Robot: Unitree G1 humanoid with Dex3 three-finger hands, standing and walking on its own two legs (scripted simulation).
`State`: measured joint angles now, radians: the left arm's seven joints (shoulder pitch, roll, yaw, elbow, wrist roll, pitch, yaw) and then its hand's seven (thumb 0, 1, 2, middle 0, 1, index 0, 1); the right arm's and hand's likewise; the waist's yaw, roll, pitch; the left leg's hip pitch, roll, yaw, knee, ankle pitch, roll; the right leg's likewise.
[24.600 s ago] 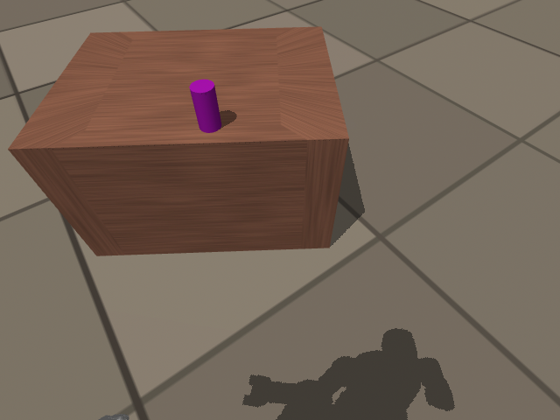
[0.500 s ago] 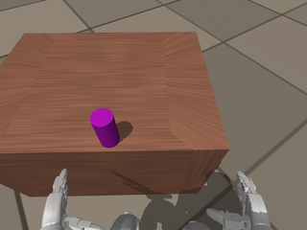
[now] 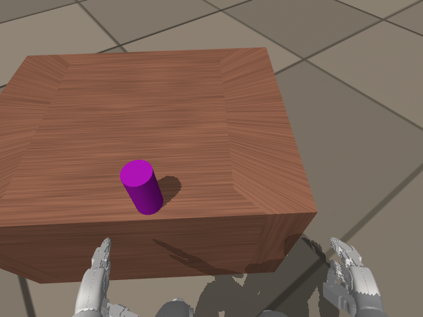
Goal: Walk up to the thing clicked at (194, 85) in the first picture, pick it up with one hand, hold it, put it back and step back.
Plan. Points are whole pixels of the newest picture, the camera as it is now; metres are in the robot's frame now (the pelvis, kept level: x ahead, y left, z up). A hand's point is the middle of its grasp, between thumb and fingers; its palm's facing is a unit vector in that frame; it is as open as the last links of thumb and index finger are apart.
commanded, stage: home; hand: left
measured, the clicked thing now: (143, 188) +0.38 +0.19 -0.05
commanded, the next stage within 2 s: none
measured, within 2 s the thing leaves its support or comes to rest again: neither
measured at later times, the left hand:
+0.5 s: hand (132, 300) +0.15 +0.17 -0.05, palm faces +0.12 -0.97 -0.23, open 17.6 cm
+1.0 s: hand (132, 297) +0.16 +0.17 -0.05, palm faces +0.12 -0.97 -0.23, open 17.6 cm
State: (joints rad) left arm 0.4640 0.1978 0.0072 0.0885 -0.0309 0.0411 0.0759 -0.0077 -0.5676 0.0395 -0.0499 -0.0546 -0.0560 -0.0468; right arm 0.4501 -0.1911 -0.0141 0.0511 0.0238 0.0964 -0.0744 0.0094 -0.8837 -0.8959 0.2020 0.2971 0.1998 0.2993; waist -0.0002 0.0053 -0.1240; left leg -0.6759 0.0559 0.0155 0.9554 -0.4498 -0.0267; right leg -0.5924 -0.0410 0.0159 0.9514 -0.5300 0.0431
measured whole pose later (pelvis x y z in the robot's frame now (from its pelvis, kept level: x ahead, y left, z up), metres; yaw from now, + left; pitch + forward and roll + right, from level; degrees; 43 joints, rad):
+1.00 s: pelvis -0.01 -0.01 +0.00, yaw +0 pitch +10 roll +0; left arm 0.47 0.20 0.00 0.09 -0.03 0.03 0.09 -0.01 -0.57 0.04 -0.05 -0.05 -0.05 -0.05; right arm 0.47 -0.20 -0.01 0.00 0.03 0.13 -0.09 0.01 -0.90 -0.90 0.20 0.30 0.20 0.30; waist 0.00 -0.01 -0.12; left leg -0.70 0.06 0.01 0.97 -0.44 -0.04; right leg -0.62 -0.04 0.01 0.98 -0.53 0.03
